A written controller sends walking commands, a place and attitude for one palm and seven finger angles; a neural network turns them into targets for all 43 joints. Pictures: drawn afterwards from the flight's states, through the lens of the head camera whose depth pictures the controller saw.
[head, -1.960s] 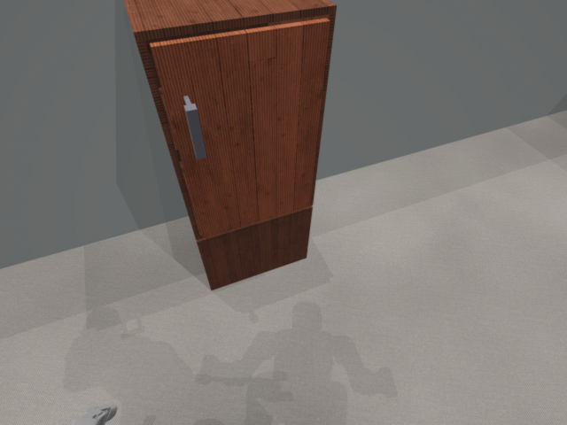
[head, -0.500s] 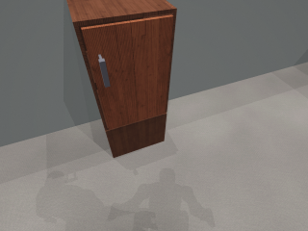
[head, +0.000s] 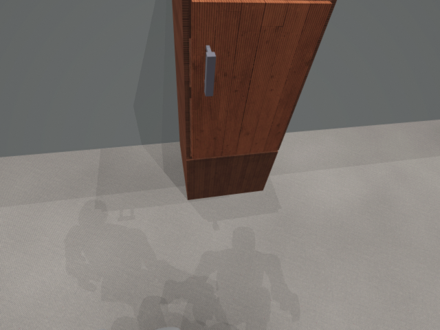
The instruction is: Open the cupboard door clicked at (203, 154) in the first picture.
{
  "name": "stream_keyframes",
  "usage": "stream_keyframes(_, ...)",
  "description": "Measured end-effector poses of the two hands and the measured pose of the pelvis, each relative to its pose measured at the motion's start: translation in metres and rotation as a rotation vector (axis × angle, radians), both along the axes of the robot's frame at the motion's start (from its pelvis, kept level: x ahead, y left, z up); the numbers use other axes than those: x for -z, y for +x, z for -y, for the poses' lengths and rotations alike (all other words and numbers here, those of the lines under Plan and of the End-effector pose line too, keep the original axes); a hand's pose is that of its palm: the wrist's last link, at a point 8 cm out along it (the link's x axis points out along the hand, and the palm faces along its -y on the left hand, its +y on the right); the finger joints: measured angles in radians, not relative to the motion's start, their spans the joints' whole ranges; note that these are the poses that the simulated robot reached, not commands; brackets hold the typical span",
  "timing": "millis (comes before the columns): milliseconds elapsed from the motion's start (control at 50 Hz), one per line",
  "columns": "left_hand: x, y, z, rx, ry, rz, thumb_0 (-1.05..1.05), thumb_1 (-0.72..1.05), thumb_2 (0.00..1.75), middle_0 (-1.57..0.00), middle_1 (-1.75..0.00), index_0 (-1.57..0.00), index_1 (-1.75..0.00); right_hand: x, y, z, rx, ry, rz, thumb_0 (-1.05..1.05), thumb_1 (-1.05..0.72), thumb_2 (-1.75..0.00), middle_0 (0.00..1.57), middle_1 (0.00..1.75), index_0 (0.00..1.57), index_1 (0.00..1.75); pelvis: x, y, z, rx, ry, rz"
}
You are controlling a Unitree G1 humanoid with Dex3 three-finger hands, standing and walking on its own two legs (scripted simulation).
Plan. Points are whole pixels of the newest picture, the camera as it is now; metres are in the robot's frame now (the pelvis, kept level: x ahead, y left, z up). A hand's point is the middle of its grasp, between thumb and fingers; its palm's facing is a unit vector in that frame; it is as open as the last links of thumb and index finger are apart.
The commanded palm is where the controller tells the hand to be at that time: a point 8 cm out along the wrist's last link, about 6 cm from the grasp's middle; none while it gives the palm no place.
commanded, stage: turn to face it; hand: left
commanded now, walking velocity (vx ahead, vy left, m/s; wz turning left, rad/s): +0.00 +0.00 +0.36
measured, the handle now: (208, 71) +0.76 +0.06 +0.04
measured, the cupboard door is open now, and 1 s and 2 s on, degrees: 0 0 0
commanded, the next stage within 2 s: take the last steps up to it in 0.42 s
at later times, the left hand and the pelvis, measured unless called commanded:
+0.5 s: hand out of the picture +0.03 +0.22 -0.14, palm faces +0.15 -0.96 -0.23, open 7.4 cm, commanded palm none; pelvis -0.02 +0.02 +0.02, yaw +8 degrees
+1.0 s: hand out of the picture -0.11 +0.09 -0.15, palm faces +0.29 -0.95 -0.11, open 7.4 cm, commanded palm none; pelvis +0.02 -0.02 +0.02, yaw +10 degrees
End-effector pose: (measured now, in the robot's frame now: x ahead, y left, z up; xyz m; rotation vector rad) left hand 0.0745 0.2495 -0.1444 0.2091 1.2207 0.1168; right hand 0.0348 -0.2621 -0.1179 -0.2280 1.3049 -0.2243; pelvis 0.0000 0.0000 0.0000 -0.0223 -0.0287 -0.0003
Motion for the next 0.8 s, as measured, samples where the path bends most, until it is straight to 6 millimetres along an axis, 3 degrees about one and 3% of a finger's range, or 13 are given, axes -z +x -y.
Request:
stream_keyframes(60,0.004,-0.016,-0.013,-0.039,-0.008,-0.043,0.00,0.91,0.89,-0.20,-0.30,-0.20,-0.30,-0.003,0.002,-0.018,-0.021,-0.002,0.010,0.00,-0.91,-0.90,0.21,0.30,0.20,0.30,-0.001,-0.003,-0.012,-0.001,0.005,0.000)
stream_keyframes(200,-0.015,-0.038,-0.032,-0.102,-0.017,-0.065,0.00,0.91,0.89,-0.20,-0.30,-0.20,-0.30,-0.020,-0.002,-0.047,-0.046,0.006,0.004,0.00,-0.91,-0.90,0.21,0.30,0.20,0.30,-0.022,-0.006,-0.027,-0.044,-0.019,-0.021)
stream_keyframes(400,-0.026,-0.056,-0.033,-0.167,-0.002,-0.042,0.00,0.91,0.89,-0.20,-0.30,-0.20,-0.30,-0.019,-0.003,-0.052,-0.071,0.028,0.017,0.00,-0.91,-0.90,0.21,0.30,0.20,0.30,-0.027,-0.014,-0.026,-0.104,-0.009,-0.013)
stream_keyframes(600,-0.036,-0.074,0.006,-0.202,0.025,0.013,0.00,0.91,0.89,-0.20,-0.30,-0.20,-0.30,0.004,-0.011,-0.024,-0.104,0.079,0.000,0.00,-0.91,-0.90,0.21,0.30,0.20,0.30,-0.021,-0.026,0.004,-0.152,0.028,-0.008)
stream_keyframes(660,-0.035,-0.094,0.025,-0.214,0.032,-0.002,0.00,0.91,0.89,-0.20,-0.30,-0.20,-0.30,0.012,-0.011,-0.013,-0.106,0.101,-0.003,0.00,-0.91,-0.90,0.21,0.30,0.20,0.30,-0.018,-0.025,0.017,-0.154,0.039,0.000)
stream_keyframes(800,-0.035,-0.158,0.073,-0.297,-0.035,-0.150,0.00,0.91,0.89,-0.20,-0.30,-0.20,-0.30,0.002,-0.003,0.003,-0.122,0.118,-0.022,0.01,-0.91,-0.90,0.20,0.30,0.20,0.30,-0.028,-0.012,0.033,-0.169,0.039,-0.002)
